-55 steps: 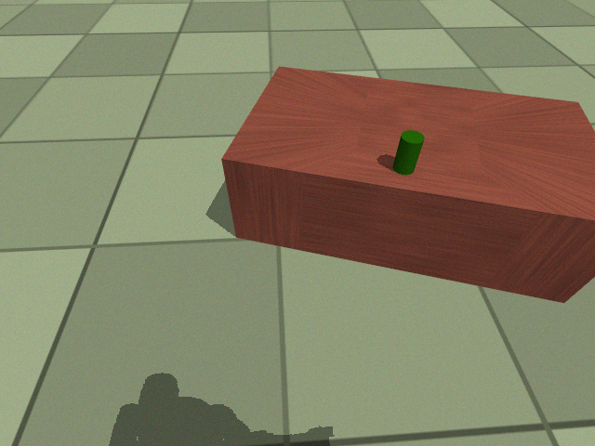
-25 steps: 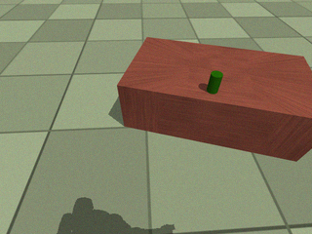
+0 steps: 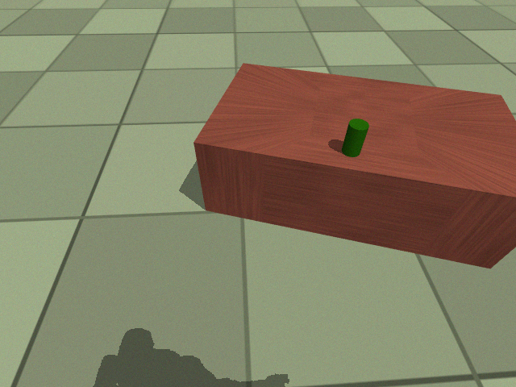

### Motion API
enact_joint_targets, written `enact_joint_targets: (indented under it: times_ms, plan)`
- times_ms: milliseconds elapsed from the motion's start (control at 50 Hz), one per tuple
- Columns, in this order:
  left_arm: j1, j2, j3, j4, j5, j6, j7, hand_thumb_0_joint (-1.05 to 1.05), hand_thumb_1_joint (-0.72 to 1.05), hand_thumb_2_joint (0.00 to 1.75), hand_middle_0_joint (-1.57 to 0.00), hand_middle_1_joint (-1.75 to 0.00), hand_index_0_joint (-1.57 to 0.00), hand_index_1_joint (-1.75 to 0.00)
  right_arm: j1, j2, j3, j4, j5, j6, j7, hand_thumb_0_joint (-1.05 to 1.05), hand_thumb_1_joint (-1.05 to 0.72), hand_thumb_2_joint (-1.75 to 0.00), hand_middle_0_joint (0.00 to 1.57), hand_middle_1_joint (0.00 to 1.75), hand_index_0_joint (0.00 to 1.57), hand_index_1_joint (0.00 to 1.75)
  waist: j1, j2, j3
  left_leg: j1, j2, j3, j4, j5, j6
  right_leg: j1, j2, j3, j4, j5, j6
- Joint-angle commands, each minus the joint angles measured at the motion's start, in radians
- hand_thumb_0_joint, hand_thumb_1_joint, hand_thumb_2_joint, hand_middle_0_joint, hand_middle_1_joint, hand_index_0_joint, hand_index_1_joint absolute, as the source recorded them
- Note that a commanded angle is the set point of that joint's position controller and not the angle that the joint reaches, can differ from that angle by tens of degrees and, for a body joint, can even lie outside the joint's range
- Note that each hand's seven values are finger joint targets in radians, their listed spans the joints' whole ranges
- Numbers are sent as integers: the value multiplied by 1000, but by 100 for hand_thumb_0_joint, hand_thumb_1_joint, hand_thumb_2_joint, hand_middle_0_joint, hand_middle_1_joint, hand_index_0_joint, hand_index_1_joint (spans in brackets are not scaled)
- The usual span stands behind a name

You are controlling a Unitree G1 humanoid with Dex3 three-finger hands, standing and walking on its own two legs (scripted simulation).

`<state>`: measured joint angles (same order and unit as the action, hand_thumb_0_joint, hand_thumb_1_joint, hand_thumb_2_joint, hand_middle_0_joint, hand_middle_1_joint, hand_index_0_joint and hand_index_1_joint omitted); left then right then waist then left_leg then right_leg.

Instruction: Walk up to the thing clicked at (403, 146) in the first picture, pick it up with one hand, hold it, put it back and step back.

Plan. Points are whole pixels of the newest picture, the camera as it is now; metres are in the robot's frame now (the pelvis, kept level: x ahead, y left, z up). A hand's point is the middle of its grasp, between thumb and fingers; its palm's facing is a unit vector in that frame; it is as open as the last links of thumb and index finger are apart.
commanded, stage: stand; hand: right
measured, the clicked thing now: (354, 138) +1.04 -0.37 -0.27
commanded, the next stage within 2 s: walk up in 0.02 s
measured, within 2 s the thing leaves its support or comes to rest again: neither
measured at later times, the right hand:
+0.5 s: hand out of the picture +0.14 -0.36 -0.17, palm faces +0.09 +0.94 -0.33, open 7.4 cm
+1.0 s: hand (412, 282) +0.36 -0.32 -0.13, palm faces +0.20 +0.91 -0.37, open 7.4 cm
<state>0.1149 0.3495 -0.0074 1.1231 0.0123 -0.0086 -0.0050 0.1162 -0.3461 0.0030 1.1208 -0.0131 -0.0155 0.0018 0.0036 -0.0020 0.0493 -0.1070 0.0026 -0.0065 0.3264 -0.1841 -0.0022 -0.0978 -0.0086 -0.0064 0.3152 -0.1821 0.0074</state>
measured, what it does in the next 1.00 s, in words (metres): walks ahead: right foot, then left foot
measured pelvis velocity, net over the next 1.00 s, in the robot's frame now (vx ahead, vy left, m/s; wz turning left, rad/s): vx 0.34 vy -0.04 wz -0.22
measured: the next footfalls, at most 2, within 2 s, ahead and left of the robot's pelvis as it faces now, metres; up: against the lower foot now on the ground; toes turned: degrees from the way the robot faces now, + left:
right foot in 0.32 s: +0.16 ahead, -0.19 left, +0.00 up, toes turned -10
left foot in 0.80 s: +0.42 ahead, +0.05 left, +0.00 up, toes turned -6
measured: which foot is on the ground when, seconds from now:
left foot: down 0.00-0.34, up 0.36-0.78, down 0.80-1.00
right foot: down 0.00-0.08, up 0.10-0.30, down 0.32-0.82, up 0.84-1.00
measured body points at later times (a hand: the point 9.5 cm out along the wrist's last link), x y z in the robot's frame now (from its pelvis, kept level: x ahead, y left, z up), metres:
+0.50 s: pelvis +0.11 -0.08 -0.01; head +0.11 -0.11 +0.43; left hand +0.18 +0.25 -0.11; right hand +0.13 -0.41 -0.15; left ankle +0.10 +0.05 -0.68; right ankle +0.12 -0.19 -0.75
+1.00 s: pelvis +0.34 -0.04 -0.01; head +0.37 -0.03 +0.43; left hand +0.47 +0.26 -0.13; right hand +0.35 -0.37 -0.11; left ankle +0.38 +0.06 -0.75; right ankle +0.28 -0.18 -0.67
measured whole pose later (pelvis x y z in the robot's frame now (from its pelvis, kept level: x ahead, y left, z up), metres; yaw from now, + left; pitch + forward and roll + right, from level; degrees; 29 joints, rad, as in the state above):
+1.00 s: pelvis +0.34 -0.04 -0.01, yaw -13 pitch -3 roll -1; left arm 0.31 0.45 0.04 0.86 -0.02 -0.07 -0.02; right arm 0.26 -0.36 -0.06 0.80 -0.01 -0.06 0.06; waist -0.02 -0.03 0.10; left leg -0.23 0.05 0.11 0.53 -0.25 0.02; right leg -0.44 0.00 0.05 1.14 -0.37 -0.05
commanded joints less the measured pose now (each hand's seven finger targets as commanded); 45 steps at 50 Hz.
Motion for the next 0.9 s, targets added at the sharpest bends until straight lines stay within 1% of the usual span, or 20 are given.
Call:
enact_joint_targets:
  times_ms: [0,20,60,100,220,280,320,340,360,380,440,480,580,680,760,780,800,820,840,880]
  plan:
    - [53,287,101,-135,16,-32,-12,0,90,90,-20,-30,-20,-30,10,-308,-105,-133,-19,-37,8,0,-90,-90,20,30,20,30,-14,9,-161,98,92,-70,55,-346,86,-65,-64,114,33,-307,-68]
    - [24,280,105,-130,25,-29,-22,0,90,90,-20,-30,-20,-30,46,-314,-116,-114,-27,-40,15,0,-90,-90,20,30,20,30,-36,35,-79,85,116,-120,30,-530,109,-236,-68,127,78,-467,-77]
    - [-88,228,103,-180,22,-24,-34,0,90,90,-20,-30,-20,-30,116,-334,-136,-112,-24,-38,19,0,-90,-90,20,30,20,30,-101,158,64,92,278,-312,-156,-652,185,-477,11,1,373,-330,-37]
    - [-85,240,106,-219,25,-34,-36,0,90,90,-20,-30,-20,-30,109,-363,-152,-143,-29,-54,18,0,-90,-90,20,30,20,30,-91,111,133,50,430,-442,-230,-523,270,-573,-64,78,540,-291,-32]
    - [94,238,117,-219,13,-40,-79,0,90,90,-20,-30,-20,-30,-34,-327,-153,-249,-37,-59,38,0,-90,-90,20,30,20,30,6,199,19,-37,264,-103,-133,-339,178,-280,-82,1,349,-190,-16]
    - [246,242,137,-173,16,-48,-66,0,90,90,-20,-30,-20,-30,-69,-293,-143,-277,-33,-42,45,0,-90,-90,20,30,20,30,84,109,-21,-205,171,49,98,-337,130,27,-34,-65,193,29,-15]
    - [441,365,187,-130,23,-64,-31,0,90,90,-20,-30,-20,-30,11,-180,-102,-289,-34,-30,48,0,-90,-90,20,30,20,30,158,-302,-97,-485,17,136,622,-439,74,323,-87,157,57,-268,-47]
    - [398,412,190,-180,31,-74,-18,0,90,90,-20,-30,-20,-30,61,-160,-90,-295,-22,-19,51,0,-90,-90,20,30,20,30,121,-334,-73,-578,-29,31,789,-418,23,227,-295,582,-122,-600,-109]
    - [280,431,178,-224,20,-72,-22,0,90,90,-20,-30,-20,-30,65,-258,-116,-286,-21,-8,45,0,-90,-90,20,30,20,30,71,-206,-5,-522,29,-34,815,-365,16,46,-391,743,-219,-775,-205]
    - [213,439,174,-253,11,-73,-25,0,90,90,-20,-30,-20,-30,49,-308,-131,-277,-22,-12,45,0,-90,-90,20,30,20,30,46,-170,85,-510,78,-61,816,-324,19,-62,-395,746,-226,-754,-250]
    - [177,335,151,-265,-15,-87,-15,0,90,90,-20,-30,-20,-30,138,-288,-118,-228,0,-14,54,0,-90,-90,20,30,20,30,2,-104,80,-472,125,-74,763,-153,34,-68,-259,418,-159,-423,-181]
    - [204,321,144,-266,-12,-97,-14,0,90,90,-20,-30,-20,-30,158,-272,-121,-237,-6,-12,65,0,-90,-90,20,30,20,30,8,-85,69,-435,126,-63,707,-97,24,-86,-234,333,-136,-297,-191]
    - [220,341,149,-305,-8,-110,-11,0,90,90,-20,-30,-20,-30,78,-256,-131,-310,-23,-12,86,0,-90,-90,20,30,20,30,26,-82,91,-449,134,-35,479,-44,-16,-90,-218,235,-120,-240,-210]
    - [293,341,142,-307,-8,-106,-7,0,90,90,-20,-30,-20,-30,-33,-224,-130,-372,-23,-33,93,0,-90,-90,20,30,20,30,59,-107,70,-356,93,37,302,18,7,-56,-191,145,3,127,-177]
    - [227,335,132,-344,-5,-101,3,0,90,90,-20,-30,-20,-30,184,-262,-163,-324,-23,-42,83,0,-90,-90,20,30,20,30,-79,-16,-53,21,42,66,218,11,52,-174,-168,98,295,279,-143]
    - [279,275,111,-349,-12,-97,5,0,90,90,-20,-30,-20,-30,313,-322,-185,-295,-34,-51,71,0,-90,-90,20,30,20,30,-127,144,-142,208,84,-19,136,-103,99,-267,-74,25,598,264,-104]
    - [342,168,81,-356,-24,-98,6,0,90,90,-20,-30,-20,-30,379,-387,-203,-301,-48,-60,58,0,-90,-90,20,30,20,30,-128,361,-205,355,330,-396,88,-154,165,-484,57,32,834,-213,-52]
    - [356,251,100,-342,-31,-91,19,0,90,90,-20,-30,-20,-30,339,-410,-204,-325,-13,-59,52,0,-90,-90,20,30,20,30,-108,267,-216,343,442,-641,-38,-217,250,-557,89,53,904,-362,-66]
    - [311,299,102,-326,-20,-86,27,0,90,90,-20,-30,-20,-30,287,-402,-207,-333,8,-54,52,0,-90,-90,20,30,20,30,-97,220,-144,247,454,-622,-37,-240,293,-579,22,101,984,-353,-75]
    - [291,299,100,-318,-28,-94,14,0,90,90,-20,-30,-20,-30,190,-316,-168,-372,13,-51,40,0,-90,-90,20,30,20,30,-46,129,-29,47,348,-321,-35,-6,226,-497,-20,133,934,-225,-70]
